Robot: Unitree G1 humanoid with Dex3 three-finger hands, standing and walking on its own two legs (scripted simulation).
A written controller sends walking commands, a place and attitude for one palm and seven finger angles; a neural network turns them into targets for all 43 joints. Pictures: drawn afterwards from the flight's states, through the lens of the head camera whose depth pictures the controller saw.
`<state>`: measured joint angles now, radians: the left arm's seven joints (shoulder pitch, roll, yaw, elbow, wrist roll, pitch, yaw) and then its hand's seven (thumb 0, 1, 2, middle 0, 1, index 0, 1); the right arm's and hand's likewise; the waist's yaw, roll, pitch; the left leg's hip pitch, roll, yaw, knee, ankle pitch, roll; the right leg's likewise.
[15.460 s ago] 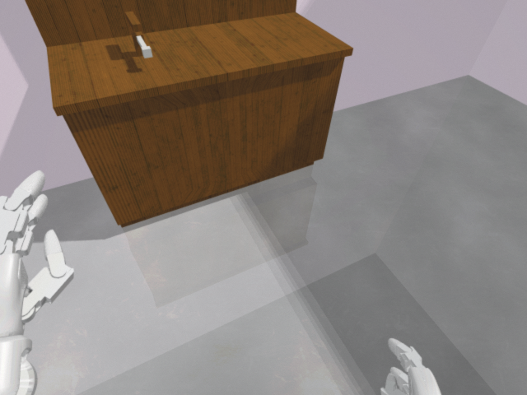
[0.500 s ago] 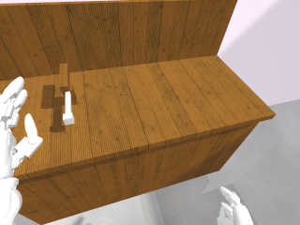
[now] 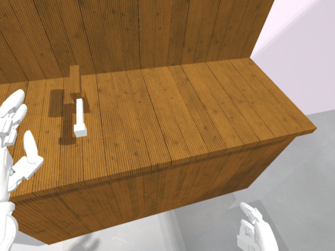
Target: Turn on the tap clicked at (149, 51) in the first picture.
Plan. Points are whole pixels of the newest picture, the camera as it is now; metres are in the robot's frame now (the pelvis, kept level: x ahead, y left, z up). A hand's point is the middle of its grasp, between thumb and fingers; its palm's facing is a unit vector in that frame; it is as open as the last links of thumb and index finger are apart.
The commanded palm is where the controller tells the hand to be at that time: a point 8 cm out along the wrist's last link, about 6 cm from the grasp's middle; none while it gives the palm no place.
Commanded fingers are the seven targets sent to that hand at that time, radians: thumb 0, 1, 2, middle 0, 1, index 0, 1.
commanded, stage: look again from close up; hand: left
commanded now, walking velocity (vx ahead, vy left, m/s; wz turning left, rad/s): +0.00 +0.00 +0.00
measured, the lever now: (80, 130) +0.40 +0.29 +0.00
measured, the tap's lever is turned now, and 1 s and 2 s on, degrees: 0 0 0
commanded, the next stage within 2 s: come to a stop and stand still in 0.02 s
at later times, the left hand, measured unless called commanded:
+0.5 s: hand (55, 180) +0.19 +0.22 +0.14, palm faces +0.31 -0.86 -0.40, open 7.4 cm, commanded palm +0.14 +0.26 +0.18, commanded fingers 0.00 0.90 0.90 -0.20 -0.30 -0.20 -0.30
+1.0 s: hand (54, 160) +0.22 +0.23 +0.15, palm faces +0.38 -0.86 -0.35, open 7.4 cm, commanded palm +0.16 +0.26 +0.18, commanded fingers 0.00 0.90 0.90 -0.20 -0.30 -0.20 -0.30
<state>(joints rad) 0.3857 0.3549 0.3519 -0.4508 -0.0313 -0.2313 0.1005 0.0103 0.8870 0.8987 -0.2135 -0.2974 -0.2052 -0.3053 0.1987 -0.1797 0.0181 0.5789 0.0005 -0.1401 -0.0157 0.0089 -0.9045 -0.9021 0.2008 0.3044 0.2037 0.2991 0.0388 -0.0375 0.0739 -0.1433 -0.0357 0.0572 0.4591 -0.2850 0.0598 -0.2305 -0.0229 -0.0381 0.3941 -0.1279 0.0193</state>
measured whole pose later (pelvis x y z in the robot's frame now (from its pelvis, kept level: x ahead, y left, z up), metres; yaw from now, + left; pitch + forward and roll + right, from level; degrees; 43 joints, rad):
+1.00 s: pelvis +0.00 -0.02 +0.00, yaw +0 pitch -1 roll -1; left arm 0.39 0.35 0.35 -0.42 -0.03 -0.25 0.10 0.01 0.89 0.90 -0.22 -0.30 -0.21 -0.31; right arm 0.23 -0.20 0.02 0.59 0.00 -0.20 -0.02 0.01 -0.91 -0.90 0.20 0.30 0.20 0.30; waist 0.03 -0.04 0.08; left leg -0.16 -0.01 0.06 0.45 -0.28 0.04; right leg -0.24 0.01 -0.03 0.38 -0.12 0.00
